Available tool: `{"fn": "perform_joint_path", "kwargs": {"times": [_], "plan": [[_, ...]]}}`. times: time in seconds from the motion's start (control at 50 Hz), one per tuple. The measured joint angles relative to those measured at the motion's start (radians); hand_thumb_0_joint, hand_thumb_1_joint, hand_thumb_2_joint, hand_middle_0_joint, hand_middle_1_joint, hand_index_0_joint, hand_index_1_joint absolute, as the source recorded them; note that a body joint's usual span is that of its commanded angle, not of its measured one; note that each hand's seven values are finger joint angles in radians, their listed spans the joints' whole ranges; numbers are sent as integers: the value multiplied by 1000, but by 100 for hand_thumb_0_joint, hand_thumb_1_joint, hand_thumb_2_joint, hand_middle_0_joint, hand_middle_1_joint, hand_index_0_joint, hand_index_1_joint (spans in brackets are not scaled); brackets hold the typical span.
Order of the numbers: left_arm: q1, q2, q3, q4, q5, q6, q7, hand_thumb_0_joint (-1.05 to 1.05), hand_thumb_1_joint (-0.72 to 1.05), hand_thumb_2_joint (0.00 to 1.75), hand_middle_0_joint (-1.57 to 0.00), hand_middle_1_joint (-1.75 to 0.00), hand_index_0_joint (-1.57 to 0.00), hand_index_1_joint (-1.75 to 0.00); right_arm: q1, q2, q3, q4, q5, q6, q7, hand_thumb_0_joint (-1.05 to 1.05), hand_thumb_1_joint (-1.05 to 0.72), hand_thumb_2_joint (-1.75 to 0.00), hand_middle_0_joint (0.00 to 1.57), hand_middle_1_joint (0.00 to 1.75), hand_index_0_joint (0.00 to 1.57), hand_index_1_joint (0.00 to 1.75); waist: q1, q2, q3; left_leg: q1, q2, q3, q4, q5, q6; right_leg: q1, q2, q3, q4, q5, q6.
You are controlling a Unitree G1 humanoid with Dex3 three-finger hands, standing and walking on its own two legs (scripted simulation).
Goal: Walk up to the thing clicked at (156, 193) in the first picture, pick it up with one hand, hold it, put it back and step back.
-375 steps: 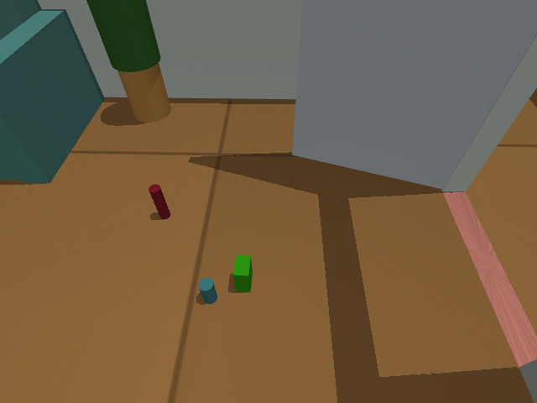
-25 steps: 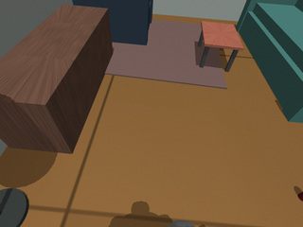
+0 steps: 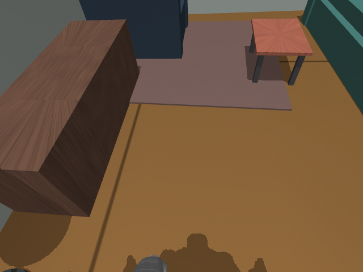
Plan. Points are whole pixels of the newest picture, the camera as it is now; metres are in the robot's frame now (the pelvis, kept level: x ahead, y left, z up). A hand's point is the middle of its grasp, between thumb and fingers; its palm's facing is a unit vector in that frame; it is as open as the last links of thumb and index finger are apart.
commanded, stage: walk up
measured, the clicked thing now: out of the picture +0.24 -1.00 -0.67
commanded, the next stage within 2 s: none
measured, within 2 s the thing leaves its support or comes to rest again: neither
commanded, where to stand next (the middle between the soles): +0.48 +0.00 m, yaw +0 degrees
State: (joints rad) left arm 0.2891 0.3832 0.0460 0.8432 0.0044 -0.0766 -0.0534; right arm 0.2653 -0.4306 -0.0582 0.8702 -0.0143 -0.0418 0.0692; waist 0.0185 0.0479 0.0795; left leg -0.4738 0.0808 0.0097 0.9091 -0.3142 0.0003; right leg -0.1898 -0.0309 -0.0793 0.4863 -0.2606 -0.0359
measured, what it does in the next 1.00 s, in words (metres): walks ahead: left foot, then right foot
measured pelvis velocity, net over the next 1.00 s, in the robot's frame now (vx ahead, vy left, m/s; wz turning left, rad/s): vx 0.36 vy -0.02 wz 0.04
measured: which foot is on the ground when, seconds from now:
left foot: up 0.00-0.16, down 0.18-0.60, up 0.62-1.00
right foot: down 0.00-0.18, up 0.20-0.56, down 0.58-1.00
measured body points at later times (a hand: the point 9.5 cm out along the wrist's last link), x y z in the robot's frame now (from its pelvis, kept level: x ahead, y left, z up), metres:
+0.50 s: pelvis +0.20 +0.01 +0.00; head +0.21 +0.02 +0.44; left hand +0.27 +0.33 -0.12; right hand +0.25 -0.31 -0.11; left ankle +0.20 +0.14 -0.74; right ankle +0.30 -0.14 -0.71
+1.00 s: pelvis +0.36 -0.02 -0.01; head +0.38 -0.03 +0.44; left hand +0.37 +0.31 -0.11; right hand +0.45 -0.33 -0.12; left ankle +0.46 +0.13 -0.72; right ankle +0.33 -0.13 -0.74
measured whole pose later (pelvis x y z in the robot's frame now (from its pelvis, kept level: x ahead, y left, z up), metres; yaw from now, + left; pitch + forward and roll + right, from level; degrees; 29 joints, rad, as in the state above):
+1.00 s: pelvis +0.36 -0.02 -0.01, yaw +2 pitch -2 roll +0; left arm 0.37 0.41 0.04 0.84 0.01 -0.07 -0.02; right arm 0.26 -0.42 -0.05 0.86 -0.02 -0.01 0.07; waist 0.04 0.03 0.10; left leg -0.45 0.06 0.00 0.66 -0.18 0.01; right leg -0.15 -0.04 -0.12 0.53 -0.33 -0.01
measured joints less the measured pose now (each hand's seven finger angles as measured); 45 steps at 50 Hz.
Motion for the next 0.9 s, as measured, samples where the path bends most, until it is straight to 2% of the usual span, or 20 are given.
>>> {"fn": "perform_joint_path", "kwargs": {"times": [0.06, 0.16, 0.18, 0.2, 0.24, 0.26, 0.3, 0.42, 0.48, 0.54, 0.58, 0.6, 0.62, 0.66, 0.7, 0.74, 0.8, 0.9], "plan": [[30, 15, 3, -9, 4, -1, -1, 1, 90, 89, -20, -30, -20, -30, -10, 3, -4, -4, -8, 1, 8, 1, -90, -90, 20, 30, 21, 30, 13, -16, 6, -12, 10, 12, -158, 58, -5, 44, 5, -6, -11, -34, 10], [78, 43, 1, -10, 4, 12, 0, 1, 90, 89, -20, -30, -20, -30, -17, 7, -11, -13, -9, -9, 14, 1, -90, -90, 20, 30, 21, 30, 26, -46, 2, 57, -17, 53, -338, 144, 18, 95, -5, -11, 66, -155, 39], [87, 49, 0, -7, 4, 17, 3, 1, 90, 89, -20, -30, -20, -30, -17, 7, -12, -19, -12, -18, 12, 1, -90, -90, 20, 30, 21, 30, 24, -59, 1, 73, -31, 59, -344, 183, 27, 85, -18, -6, 127, -194, 33], [85, 52, 1, 1, 1, 25, 8, 1, 90, 89, -20, -30, -20, -30, -22, 11, -15, -27, -18, -27, 7, 1, -90, -90, 20, 30, 21, 30, 21, -77, 7, 71, -43, 70, -306, 166, 30, 51, -33, 13, 231, -208, 16], [72, 50, -4, 22, -4, 41, 19, 1, 90, 89, -20, -30, -20, -30, -27, 20, -12, -46, -8, -37, 0, 1, -90, -90, 20, 30, 21, 30, 6, -88, 15, 80, -48, 75, -261, 109, 34, -43, -10, 73, 462, -223, -5], [66, 53, -7, 29, -5, 44, 21, 1, 90, 89, -20, -30, -20, -30, -26, 28, -8, -53, 0, -38, -3, 1, -90, -90, 20, 30, 21, 30, -1, -95, 17, 98, -49, 77, -266, 96, 35, -89, 1, 92, 548, -209, -11], [57, 61, -8, 34, -8, 42, 20, 1, 90, 89, -20, -30, -20, -30, -16, 44, 5, -62, 8, -40, -10, 1, -90, -90, 20, 30, 21, 30, -9, -113, 19, 146, -51, 84, -306, 91, 32, -166, 1, 107, 618, -162, -14], [30, 59, 1, 23, -2, 39, -3, 1, 90, 89, -20, -30, -20, -30, 40, 46, 23, -69, 5, -41, -14, 1, -90, -90, 20, 30, 21, 30, -23, -117, 13, 260, -56, 93, -406, 78, 25, -283, -61, 84, 434, -77, 21], [16, 50, 6, 23, 4, 42, -15, 1, 90, 89, -20, -30, -20, -30, 68, 30, 21, -64, 5, -34, -11, 1, -90, -90, 20, 30, 21, 30, -35, -97, 7, 298, -53, 92, -421, 51, 20, -292, -77, 67, 313, -25, 24], [6, 45, 11, 28, 6, 37, -22, 1, 90, 89, -20, -30, -20, -30, 90, 12, 16, -57, 5, -23, -8, 1, -90, -90, 20, 30, 21, 30, -46, -74, -5, 322, -45, 90, -405, 8, 4, -263, -73, 53, 196, 28, 20], [5, 48, 15, 27, 8, 26, -22, 1, 90, 89, -20, -30, -20, -30, 103, 1, 14, -53, 6, -12, -7, 1, -90, -90, 20, 30, 21, 30, -49, -60, -14, 324, -35, 85, -356, -44, -8, -215, -57, 39, 124, 55, 17], [2, 48, 19, 27, 10, 16, -18, 1, 90, 89, -20, -30, -20, -30, 107, -6, 13, -50, 5, -7, -9, 1, -90, -90, 20, 30, 21, 30, -47, -42, -13, 316, -18, 76, -305, -83, -3, -199, -41, 30, 117, 89, 18], [-3, 42, 23, 24, 13, 6, -11, 1, 90, 89, -20, -30, -20, -30, 104, -11, 11, -42, 4, 0, -13, 1, -90, -90, 20, 30, 21, 30, -46, -17, -7, 290, -1, 55, -218, -112, 15, -195, -25, 14, 144, 72, 17], [-5, 35, 19, 13, 9, -9, 1, 1, 90, 89, -20, -30, -20, -30, 86, -8, 12, -19, 4, 19, -22, 1, -90, -90, 20, 30, 21, 30, -30, -5, -1, 209, -33, 1, -7, -148, 27, -187, -18, 6, 178, 26, 10], [-2, 19, 9, 6, 0, -12, 8, 1, 90, 89, -20, -30, -20, -30, 69, -13, 15, -4, 12, 25, -25, 1, -90, -90, 20, 30, 21, 30, -16, 10, 5, 136, -64, -30, 122, -116, 30, -149, -14, 2, 146, 18, 6], [9, 6, 0, 3, -4, -12, 14, 1, 90, 89, -20, -30, -20, -30, 56, -16, 15, 2, 17, 22, -23, 1, -90, -90, 20, 30, 21, 30, -9, 24, 6, 77, -69, -41, 147, -70, 28, -104, -9, -6, 92, 26, 5], [32, -1, -6, -2, -2, -15, 18, 1, 90, 89, -20, -30, -20, -30, 44, -14, 11, 0, 12, 22, -13, 1, -90, -90, 20, 30, 21, 30, 0, 30, 4, 16, -62, -52, 98, -14, 13, -45, -3, -16, 21, 34, 0], [65, 7, -2, -10, 5, -13, 21, 1, 90, 89, -20, -30, -20, -30, 27, -4, 4, -7, -3, 32, 4, 1, -90, -90, 20, 30, 21, 30, 13, 14, 11, -20, -40, -53, -76, 52, -3, 23, -2, -31, -29, 12, 1]]}}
